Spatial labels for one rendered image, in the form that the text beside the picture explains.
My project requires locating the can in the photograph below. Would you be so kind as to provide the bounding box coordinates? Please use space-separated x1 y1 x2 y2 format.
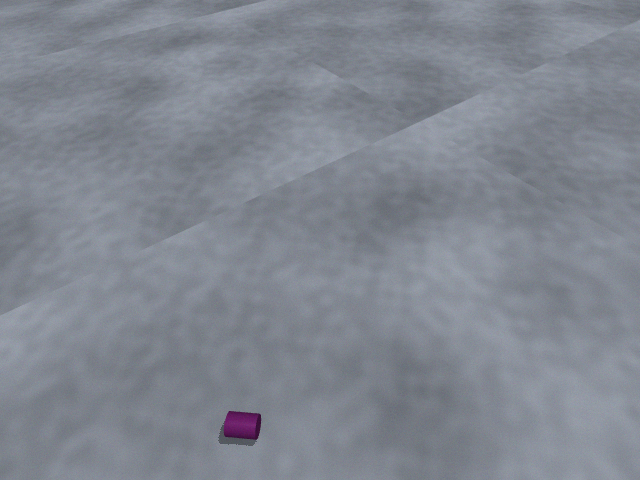
224 411 261 440

